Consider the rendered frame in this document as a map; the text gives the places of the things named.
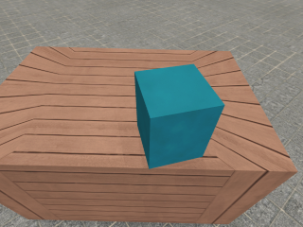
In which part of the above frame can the carton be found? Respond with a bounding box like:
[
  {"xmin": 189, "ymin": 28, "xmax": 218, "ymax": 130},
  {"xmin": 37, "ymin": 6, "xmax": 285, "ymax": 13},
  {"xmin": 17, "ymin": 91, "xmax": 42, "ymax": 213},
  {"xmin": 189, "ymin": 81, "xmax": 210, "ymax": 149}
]
[{"xmin": 134, "ymin": 63, "xmax": 225, "ymax": 169}]

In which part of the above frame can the pedestal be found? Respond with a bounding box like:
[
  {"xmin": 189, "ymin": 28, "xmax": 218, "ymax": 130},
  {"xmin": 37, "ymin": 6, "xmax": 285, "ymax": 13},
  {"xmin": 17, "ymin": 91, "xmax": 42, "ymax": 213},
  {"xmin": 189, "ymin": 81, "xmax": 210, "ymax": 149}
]
[{"xmin": 0, "ymin": 46, "xmax": 298, "ymax": 224}]

